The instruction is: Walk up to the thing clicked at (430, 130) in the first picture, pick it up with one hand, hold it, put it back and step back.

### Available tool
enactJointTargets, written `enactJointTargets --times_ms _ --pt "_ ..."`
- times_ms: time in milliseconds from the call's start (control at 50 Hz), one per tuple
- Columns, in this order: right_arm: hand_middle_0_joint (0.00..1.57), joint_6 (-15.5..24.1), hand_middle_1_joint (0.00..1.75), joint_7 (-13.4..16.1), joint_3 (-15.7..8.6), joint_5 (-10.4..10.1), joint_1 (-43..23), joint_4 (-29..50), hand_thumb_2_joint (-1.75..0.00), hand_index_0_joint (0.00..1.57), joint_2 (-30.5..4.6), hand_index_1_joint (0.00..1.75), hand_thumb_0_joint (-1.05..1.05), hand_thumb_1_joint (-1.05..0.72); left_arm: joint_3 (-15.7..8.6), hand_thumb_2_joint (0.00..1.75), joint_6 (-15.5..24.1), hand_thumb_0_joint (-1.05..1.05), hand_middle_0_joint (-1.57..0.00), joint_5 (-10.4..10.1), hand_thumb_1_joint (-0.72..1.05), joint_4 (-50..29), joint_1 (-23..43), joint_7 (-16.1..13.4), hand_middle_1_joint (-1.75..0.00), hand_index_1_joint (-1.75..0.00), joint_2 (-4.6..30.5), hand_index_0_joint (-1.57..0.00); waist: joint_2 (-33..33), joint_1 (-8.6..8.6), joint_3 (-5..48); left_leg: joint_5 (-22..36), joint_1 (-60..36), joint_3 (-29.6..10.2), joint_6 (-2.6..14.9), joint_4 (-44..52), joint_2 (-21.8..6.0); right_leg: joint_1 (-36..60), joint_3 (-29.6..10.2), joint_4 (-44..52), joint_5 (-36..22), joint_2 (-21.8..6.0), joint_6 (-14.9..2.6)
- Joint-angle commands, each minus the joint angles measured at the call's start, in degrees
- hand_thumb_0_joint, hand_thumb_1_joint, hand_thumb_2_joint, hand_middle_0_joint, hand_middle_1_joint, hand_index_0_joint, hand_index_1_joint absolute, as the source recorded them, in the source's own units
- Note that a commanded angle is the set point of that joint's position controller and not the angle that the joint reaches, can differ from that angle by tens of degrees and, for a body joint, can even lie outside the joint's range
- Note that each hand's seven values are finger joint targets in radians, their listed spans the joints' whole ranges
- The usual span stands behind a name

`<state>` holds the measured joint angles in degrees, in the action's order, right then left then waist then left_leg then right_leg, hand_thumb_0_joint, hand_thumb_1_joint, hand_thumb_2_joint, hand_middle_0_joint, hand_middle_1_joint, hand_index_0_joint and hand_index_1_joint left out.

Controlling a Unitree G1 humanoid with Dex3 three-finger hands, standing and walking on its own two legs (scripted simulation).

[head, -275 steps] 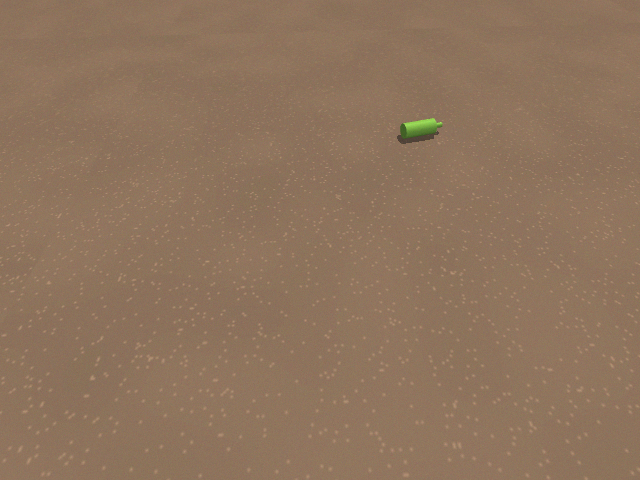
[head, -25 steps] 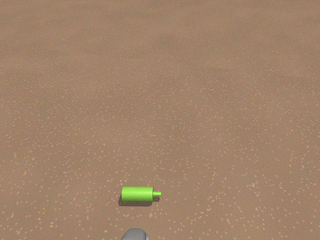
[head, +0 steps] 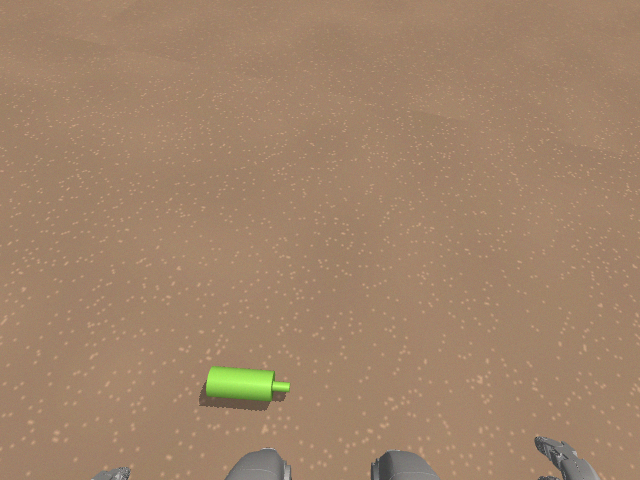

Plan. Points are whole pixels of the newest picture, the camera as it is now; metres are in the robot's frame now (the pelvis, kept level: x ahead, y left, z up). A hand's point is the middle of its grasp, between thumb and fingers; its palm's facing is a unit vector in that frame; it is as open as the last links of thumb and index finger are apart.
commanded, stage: walk up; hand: left
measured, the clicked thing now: (250, 384) +0.42 +0.22 -0.71
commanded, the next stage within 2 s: stand in 1.86 s
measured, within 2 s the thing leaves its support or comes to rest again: neither
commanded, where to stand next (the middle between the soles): +0.05 +0.00 m, yaw +0 degrees
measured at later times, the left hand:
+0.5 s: hand out of the picture +0.05 +0.29 -0.14, palm faces +0.03 -0.90 -0.43, open 7.4 cm
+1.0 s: hand out of the picture +0.08 +0.27 -0.13, palm faces +0.03 -0.93 -0.36, open 7.4 cm
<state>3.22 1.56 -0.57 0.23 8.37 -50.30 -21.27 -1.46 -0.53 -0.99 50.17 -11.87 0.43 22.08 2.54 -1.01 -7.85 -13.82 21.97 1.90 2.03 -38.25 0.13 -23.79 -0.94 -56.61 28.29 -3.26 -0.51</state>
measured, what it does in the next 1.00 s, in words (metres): steps on the spot: right foot, then left foot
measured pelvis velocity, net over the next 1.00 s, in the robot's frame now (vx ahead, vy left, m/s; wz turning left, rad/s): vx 0.01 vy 0.00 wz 0.04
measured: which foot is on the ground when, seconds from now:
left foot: down 0.00-0.12, up 0.14-0.36, down 0.38-1.00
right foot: up 0.00-0.06, down 0.08-1.00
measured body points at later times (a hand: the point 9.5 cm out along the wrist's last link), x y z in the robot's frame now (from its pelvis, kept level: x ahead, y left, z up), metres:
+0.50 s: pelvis -0.01 +0.00 +0.00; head +0.01 +0.00 +0.45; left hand +0.04 +0.34 -0.12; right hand +0.05 -0.32 -0.13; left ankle -0.02 +0.13 -0.72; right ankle +0.02 -0.15 -0.70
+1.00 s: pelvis +0.01 +0.00 +0.02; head +0.02 +0.01 +0.47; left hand +0.08 +0.32 -0.11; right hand +0.12 -0.30 -0.11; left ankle -0.02 +0.13 -0.72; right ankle +0.03 -0.14 -0.72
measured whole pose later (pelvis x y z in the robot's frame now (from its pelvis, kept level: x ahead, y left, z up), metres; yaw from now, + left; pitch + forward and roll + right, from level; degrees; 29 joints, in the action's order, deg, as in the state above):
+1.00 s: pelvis +0.01 +0.00 +0.02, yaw +2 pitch -2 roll +0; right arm 0.9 -0.3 -0.9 0.5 3.8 -63.2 -21.1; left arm -0.1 1.3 -0.2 63.1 -5.3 0.4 21.6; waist 0.1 -0.6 -3.6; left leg -18.3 9.8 -0.2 -0.7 -30.4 -1.1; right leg -13.4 -1.0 -29.7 14.0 -2.2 2.2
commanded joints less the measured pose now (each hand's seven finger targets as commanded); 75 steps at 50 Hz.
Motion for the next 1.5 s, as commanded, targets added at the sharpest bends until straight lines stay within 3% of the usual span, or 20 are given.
enactJointTargets --times_ms 0,60,80,100,120,200,300,340,360,380,400,420,500,560,580,620,660,700,800,1480 --pt "0.20 -0.92 0.30 0.06 -3.87 0.34 -1.46 2.12 -0.90 0.20 -15.31 0.30 0.00 -0.90 -3.14 0.90 2.04 0.00 -0.20 -0.59 0.90 1.43 -7.60 -1.69 -0.30 -0.30 9.66 -0.20 -13.95 -0.47 9.67 25.62 -1.77 -8.48 9.80 5.90 -10.92 7.91 3.12 14.76 -9.54 0.96 1.04" --pt "0.20 -3.27 0.30 -1.11 -3.82 -0.20 -3.63 3.08 -0.90 0.20 -13.76 0.30 0.00 -0.90 -4.20 0.90 3.07 0.00 -0.20 0.80 0.90 3.25 -8.29 -2.92 -0.30 -0.30 13.14 -0.20 -9.70 -2.30 10.82 10.90 4.42 -7.27 5.54 -1.69 -7.35 14.94 2.27 24.17 -19.36 2.01 0.60" --pt "0.20 -3.90 0.30 -1.27 -3.38 -0.32 -3.45 3.45 -0.90 0.20 -11.03 0.30 0.00 -0.90 -5.12 0.90 3.52 0.00 -0.20 1.81 0.90 2.84 -8.20 -3.27 -0.30 -0.30 16.75 -0.20 0.23 -2.64 10.42 2.60 9.12 -4.86 2.99 -9.89 -3.58 14.63 -10.38 30.66 -16.02 -6.77 -2.10" --pt "0.20 -4.69 0.30 -1.05 -3.70 0.00 -3.67 4.00 -0.90 0.20 -10.37 0.30 0.00 -0.90 -6.03 0.90 3.41 0.00 -0.20 2.15 0.90 1.20 -3.24 -3.45 -0.30 -0.30 22.60 -0.20 10.83 -1.27 8.07 -17.49 10.66 -3.63 0.09 -18.90 1.19 6.09 -27.66 38.12 -14.61 -21.73 -10.12" --pt "0.20 -5.39 0.30 -0.56 -5.08 0.75 -4.07 2.61 -0.90 0.20 -13.75 0.30 0.00 -0.90 -6.37 0.90 3.39 0.00 -0.20 2.50 0.90 -0.10 2.03 -3.52 -0.30 -0.30 24.28 -0.20 10.77 -0.98 5.31 -19.57 8.85 -8.23 -0.76 -24.52 -2.25 1.10 -31.14 38.07 -13.92 -25.01 -15.26" --pt "0.20 -5.10 0.30 -2.13 -5.52 0.18 -0.64 -0.60 -0.90 0.20 -12.78 0.30 0.00 -0.90 -4.94 0.90 4.00 0.00 -0.20 2.62 0.90 0.22 3.71 -3.69 -0.30 -0.30 17.28 -0.20 6.32 0.95 5.70 -11.88 7.61 -6.43 -0.55 -23.55 -1.52 5.69 -12.14 30.86 -19.76 -12.58 -9.51" --pt "0.20 -3.86 0.30 -2.72 -4.59 0.20 -0.76 -2.75 -0.90 0.20 -11.14 0.30 0.00 -0.90 -4.58 0.90 3.33 0.00 -0.20 3.31 0.90 0.29 3.81 -2.68 -0.30 -0.30 16.40 -0.20 11.81 -0.98 10.86 -16.56 1.02 -0.17 -2.17 -2.28 -0.56 11.46 -8.07 27.72 -11.92 -8.68 -8.73" --pt "0.20 -2.72 0.30 -1.95 -4.72 0.71 3.77 -5.41 -0.90 0.20 -11.07 0.30 0.00 -0.90 -3.91 0.90 2.29 0.00 -0.20 2.25 0.90 -0.01 4.82 -2.07 -0.30 -0.30 15.86 -0.20 8.90 1.97 12.13 -5.40 -10.45 1.91 -2.09 12.68 1.28 6.39 -5.58 19.59 -17.62 -7.70 -6.78" --pt "0.20 -2.03 0.30 -1.27 -5.37 1.45 5.43 -6.49 -0.90 0.20 -13.05 0.30 0.00 -0.90 -2.81 0.90 2.10 0.00 -0.20 1.67 0.90 -0.19 3.87 -2.03 -0.30 -0.30 12.36 -0.20 2.06 2.82 14.26 -1.72 -17.38 -5.48 -0.81 15.10 -2.58 1.32 -2.91 11.09 -18.57 -5.96 -3.77" --pt "0.20 -1.38 0.30 -0.84 -6.03 2.35 5.81 -5.83 -0.90 0.20 -17.51 0.30 0.00 -0.90 -1.54 0.90 1.94 0.00 -0.20 0.89 0.90 -1.10 3.42 -1.83 -0.30 -0.30 7.92 -0.20 -11.32 2.63 12.93 0.73 -19.42 -24.71 3.52 18.35 -14.43 -9.16 1.59 2.39 -6.33 -0.13 0.12" --pt "0.20 -1.72 0.30 -1.21 -6.83 1.27 2.74 -5.10 -0.90 0.20 -23.06 0.30 0.00 -0.90 -2.98 0.90 1.93 0.00 -0.20 1.15 0.90 -0.20 6.23 -2.58 -0.30 -0.30 12.97 -0.20 -12.81 3.45 10.24 -9.10 -11.61 -32.54 11.54 19.27 -20.14 -8.99 0.12 4.59 7.24 1.06 -0.02" --pt "0.20 -1.90 0.30 -1.37 -6.94 0.85 -1.13 -4.68 -0.90 0.20 -22.89 0.30 0.00 -0.90 -3.17 0.90 2.39 0.00 -0.20 1.57 0.90 1.04 7.01 -2.46 -0.30 -0.30 14.96 -0.20 -12.18 2.31 6.59 -13.52 -4.30 -32.94 13.79 20.01 -21.27 -4.74 -0.90 5.01 5.73 -0.82 -0.38" --pt "0.20 -1.65 0.30 -1.66 -3.49 0.41 -5.31 -4.08 -0.90 0.20 -13.50 0.30 0.00 -0.90 -3.33 0.90 3.82 0.00 -0.20 0.93 0.90 5.54 -1.07 -1.54 -0.30 -0.30 12.37 -0.20 -9.21 -2.30 7.81 9.89 -2.05 -8.41 2.55 5.90 -7.25 12.23 1.32 25.96 -18.61 0.28 -1.08" --pt "0.20 -1.99 0.30 -1.56 -2.56 -0.39 -1.69 -4.85 -0.90 0.20 -10.55 0.30 0.00 -0.90 -3.93 0.90 4.10 0.00 -0.20 1.61 0.90 5.64 0.80 -2.21 -0.30 -0.30 16.82 -0.20 1.07 -0.31 11.36 -2.10 3.02 -3.38 -0.86 -3.54 -1.22 18.67 -18.07 34.11 -18.70 -12.38 -7.84" --pt "0.20 -2.23 0.30 -1.10 -3.23 -0.15 -0.26 -6.12 -0.90 0.20 -11.58 0.30 0.00 -0.90 -3.79 0.90 3.94 0.00 -0.20 1.66 0.90 4.92 4.67 -1.87 -0.30 -0.30 18.70 -0.20 2.95 1.12 9.76 -13.49 -2.26 -1.65 -0.37 -3.49 -0.91 10.57 -19.64 35.29 -11.11 -15.56 -10.80" --pt "0.20 -1.64 0.30 -1.15 -3.67 0.28 3.71 -9.04 -0.90 0.20 -12.28 0.30 0.00 -0.90 -2.69 0.90 2.85 0.00 -0.20 1.60 0.90 3.81 9.71 -1.18 -0.30 -0.30 15.31 -0.20 1.86 4.34 7.12 -10.60 -11.52 -3.84 0.32 7.14 -1.90 1.33 -10.97 32.44 -7.12 -10.04 -6.25" --pt "0.20 -1.00 0.30 -1.29 -4.41 0.43 1.48 -9.22 -0.90 0.20 -15.79 0.30 0.00 -0.90 -1.63 0.90 2.26 0.00 -0.20 1.10 0.90 4.48 10.08 -0.87 -0.30 -0.30 11.45 -0.20 -5.99 3.03 4.59 -10.49 -9.32 -19.43 4.45 18.85 -11.16 -1.31 0.29 20.38 -8.01 0.36 -0.80" --pt "0.20 -0.77 0.30 -1.32 -4.13 0.42 -2.91 -8.03 -0.90 0.20 -17.30 0.30 0.00 -0.90 -2.00 0.90 2.14 0.00 -0.20 1.29 0.90 6.45 6.89 -0.92 -0.30 -0.30 12.26 -0.20 -5.30 0.52 3.11 -10.10 -4.67 -23.01 8.27 20.14 -16.38 3.16 1.27 18.48 -3.46 1.28 -0.55" --pt "0.20 -0.74 0.30 -1.05 -2.66 -0.19 -4.61 -8.33 -0.90 0.20 -12.47 0.30 0.00 -0.90 -1.83 0.90 3.85 0.00 -0.20 0.55 0.90 8.95 5.18 -1.15 -0.30 -0.30 12.53 -0.20 -4.84 0.35 10.75 13.12 -8.88 -5.48 0.11 9.49 -5.23 15.68 -5.56 29.54 -33.85 -4.28 -2.88" --pt "0.20 -1.47 0.30 -1.34 -2.68 0.42 -6.93 -11.93 -0.90 0.20 -11.68 0.30 0.00 -0.90 -1.21 0.90 2.43 0.00 -0.20 1.31 0.90 11.35 11.39 -0.79 -0.30 -0.30 10.49 -0.20 -2.35 1.04 9.06 6.28 -14.98 -4.13 -0.49 21.60 -6.46 16.65 -4.27 36.49 -26.40 -3.08 -0.39"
